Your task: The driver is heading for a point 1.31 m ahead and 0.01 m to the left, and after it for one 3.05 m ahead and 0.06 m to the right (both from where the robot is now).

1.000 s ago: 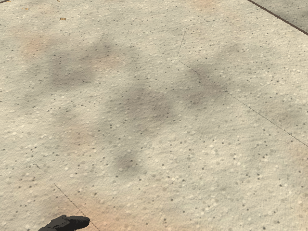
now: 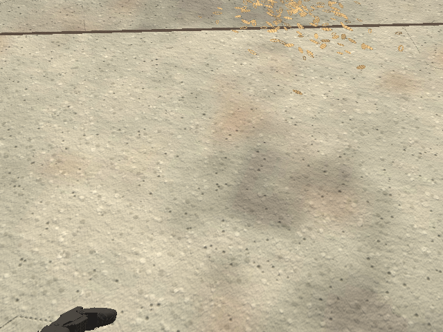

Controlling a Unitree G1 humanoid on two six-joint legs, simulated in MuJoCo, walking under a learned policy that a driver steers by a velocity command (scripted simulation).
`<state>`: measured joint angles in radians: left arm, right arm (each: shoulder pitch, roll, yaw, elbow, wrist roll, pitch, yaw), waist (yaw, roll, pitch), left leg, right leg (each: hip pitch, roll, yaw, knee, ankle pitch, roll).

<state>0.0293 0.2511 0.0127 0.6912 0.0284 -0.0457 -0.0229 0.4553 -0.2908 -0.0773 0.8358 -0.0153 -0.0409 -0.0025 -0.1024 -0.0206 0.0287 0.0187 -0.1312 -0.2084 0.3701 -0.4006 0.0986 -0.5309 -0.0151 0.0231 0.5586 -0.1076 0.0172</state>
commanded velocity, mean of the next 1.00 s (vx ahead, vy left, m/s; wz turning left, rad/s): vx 0.50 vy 0.00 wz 0.26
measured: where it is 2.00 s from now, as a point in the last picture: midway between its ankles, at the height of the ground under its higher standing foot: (151, 175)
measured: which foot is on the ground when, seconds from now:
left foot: down 0.00-0.02, up 0.04-0.52, down 0.54-1.00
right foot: up 0.00-0.00, down 0.02-0.54, up 0.56-1.00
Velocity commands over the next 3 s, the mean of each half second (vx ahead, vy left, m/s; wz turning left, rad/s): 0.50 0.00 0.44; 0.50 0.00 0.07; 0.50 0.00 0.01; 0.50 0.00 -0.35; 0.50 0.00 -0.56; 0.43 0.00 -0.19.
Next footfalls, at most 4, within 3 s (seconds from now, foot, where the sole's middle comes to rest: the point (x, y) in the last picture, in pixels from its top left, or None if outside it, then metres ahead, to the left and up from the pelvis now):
0.02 right None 0.18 -0.12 -0.77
0.54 left None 0.39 0.14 -0.77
1.06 right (197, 248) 0.73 0.02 -0.77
1.62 left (120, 195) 0.96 0.28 -0.77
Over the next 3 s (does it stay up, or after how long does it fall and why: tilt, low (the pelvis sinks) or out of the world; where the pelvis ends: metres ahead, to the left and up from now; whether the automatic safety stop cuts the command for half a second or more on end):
stays up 1.54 0.12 0.02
